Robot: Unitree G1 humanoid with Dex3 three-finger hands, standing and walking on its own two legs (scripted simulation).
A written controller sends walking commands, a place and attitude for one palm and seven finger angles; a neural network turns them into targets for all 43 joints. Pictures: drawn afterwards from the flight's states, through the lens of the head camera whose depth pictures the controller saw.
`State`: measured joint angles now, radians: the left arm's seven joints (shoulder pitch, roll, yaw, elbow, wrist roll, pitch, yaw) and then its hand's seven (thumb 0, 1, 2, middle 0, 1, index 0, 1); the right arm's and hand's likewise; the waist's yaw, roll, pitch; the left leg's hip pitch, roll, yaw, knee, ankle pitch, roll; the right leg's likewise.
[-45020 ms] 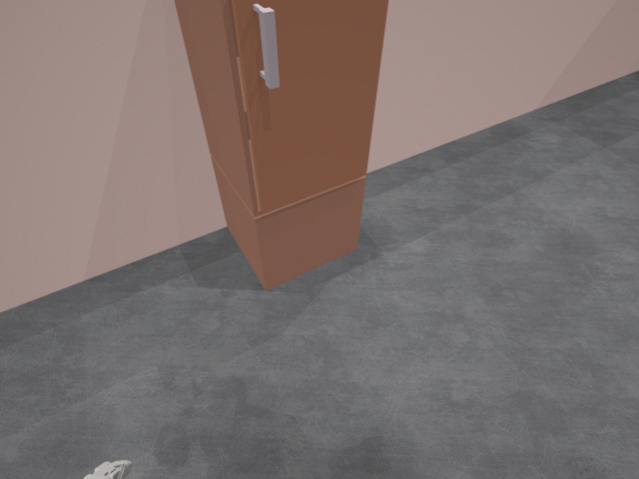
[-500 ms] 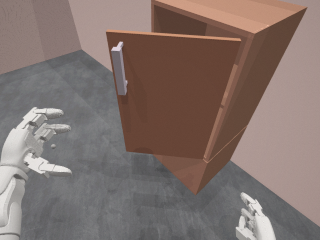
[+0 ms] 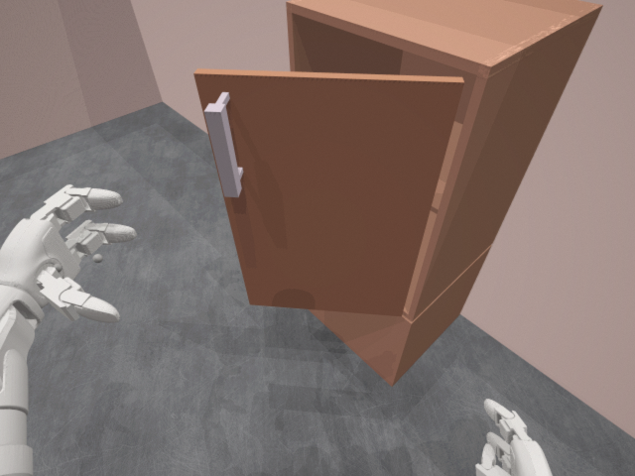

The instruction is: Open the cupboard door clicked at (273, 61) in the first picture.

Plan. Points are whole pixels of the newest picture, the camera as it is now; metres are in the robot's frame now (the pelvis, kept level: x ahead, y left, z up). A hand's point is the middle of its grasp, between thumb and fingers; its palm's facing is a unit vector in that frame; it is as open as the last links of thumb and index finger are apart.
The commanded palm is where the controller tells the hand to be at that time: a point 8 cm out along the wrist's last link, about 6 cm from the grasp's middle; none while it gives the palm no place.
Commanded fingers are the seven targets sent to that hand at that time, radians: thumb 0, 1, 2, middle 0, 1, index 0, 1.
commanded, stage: raise the hand with hooked fingers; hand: left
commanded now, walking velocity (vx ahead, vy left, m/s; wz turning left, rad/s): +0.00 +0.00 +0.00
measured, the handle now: (228, 146) +0.55 +0.19 +0.14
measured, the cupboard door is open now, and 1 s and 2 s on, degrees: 41 41 41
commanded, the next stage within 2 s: move the hooked fingers beside the handle in 0.32 s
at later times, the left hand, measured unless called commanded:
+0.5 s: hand (119, 259) +0.29 +0.25 +0.16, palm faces +0.08 -1.00 -0.05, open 14.0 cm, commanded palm +0.27 +0.29 +0.17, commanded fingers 0.00 -0.50 0.30 -0.30 -1.20 -0.30 -1.20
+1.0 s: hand (152, 218) +0.37 +0.24 +0.16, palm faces +0.02 -1.00 -0.03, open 14.0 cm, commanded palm +0.34 +0.29 +0.16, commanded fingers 0.00 -0.50 0.30 -0.30 -1.20 -0.30 -1.20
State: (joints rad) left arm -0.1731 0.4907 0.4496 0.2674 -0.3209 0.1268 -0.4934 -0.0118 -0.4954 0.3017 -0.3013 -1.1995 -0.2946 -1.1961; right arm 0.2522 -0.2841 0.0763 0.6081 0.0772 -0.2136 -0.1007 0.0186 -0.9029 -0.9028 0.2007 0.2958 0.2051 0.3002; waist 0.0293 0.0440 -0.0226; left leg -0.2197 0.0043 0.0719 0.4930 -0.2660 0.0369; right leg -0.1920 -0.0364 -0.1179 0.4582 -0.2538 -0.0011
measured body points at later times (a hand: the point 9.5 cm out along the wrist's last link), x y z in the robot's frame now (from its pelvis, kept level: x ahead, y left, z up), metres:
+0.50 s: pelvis +0.00 -0.03 +0.00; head -0.02 -0.05 +0.45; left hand +0.28 +0.30 +0.17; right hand +0.18 -0.27 -0.08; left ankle +0.00 +0.09 -0.74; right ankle -0.01 -0.12 -0.74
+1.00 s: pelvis +0.00 -0.02 +0.00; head +0.00 -0.04 +0.45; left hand +0.36 +0.29 +0.16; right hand +0.11 -0.29 -0.10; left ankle +0.00 +0.09 -0.74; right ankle -0.01 -0.12 -0.74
